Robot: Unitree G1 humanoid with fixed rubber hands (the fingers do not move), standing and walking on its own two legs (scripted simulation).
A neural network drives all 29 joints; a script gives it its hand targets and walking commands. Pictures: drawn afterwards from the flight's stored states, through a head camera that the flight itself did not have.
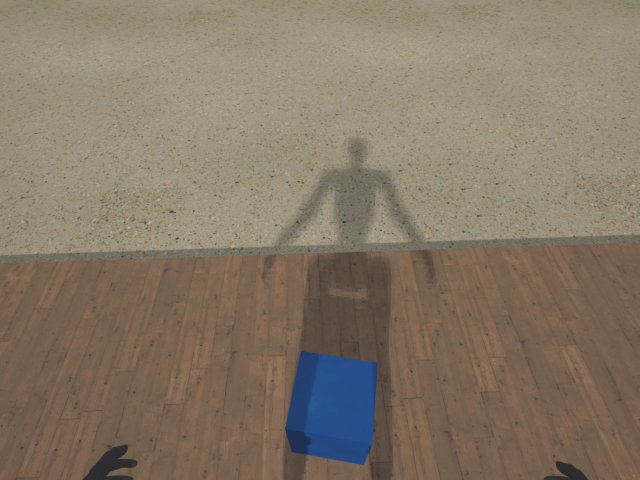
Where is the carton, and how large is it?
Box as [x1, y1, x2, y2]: [285, 351, 377, 464]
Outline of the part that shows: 301,351 285,427 291,450 294,452 363,464 372,440 377,363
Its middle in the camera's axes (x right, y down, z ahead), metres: +0.03 +0.47 +1.08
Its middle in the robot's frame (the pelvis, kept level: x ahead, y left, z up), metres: +0.39 +0.00 -0.66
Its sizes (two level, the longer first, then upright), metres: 0.210 0.200 0.250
